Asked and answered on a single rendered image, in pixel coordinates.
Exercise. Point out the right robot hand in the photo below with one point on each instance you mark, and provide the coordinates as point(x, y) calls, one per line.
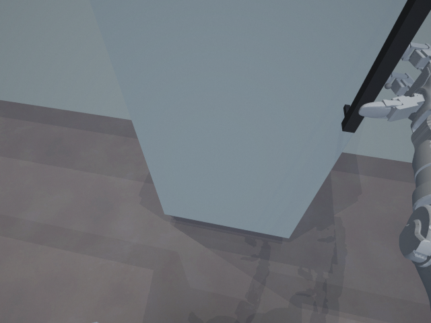
point(403, 86)

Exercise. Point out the robot right upper arm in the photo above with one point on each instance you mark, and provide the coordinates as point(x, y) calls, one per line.
point(415, 244)

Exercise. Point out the handle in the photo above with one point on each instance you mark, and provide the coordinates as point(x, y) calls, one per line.
point(408, 23)

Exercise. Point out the robot right forearm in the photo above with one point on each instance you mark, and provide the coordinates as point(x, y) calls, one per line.
point(421, 164)

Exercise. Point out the fridge door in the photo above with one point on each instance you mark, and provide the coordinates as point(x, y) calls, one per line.
point(238, 104)

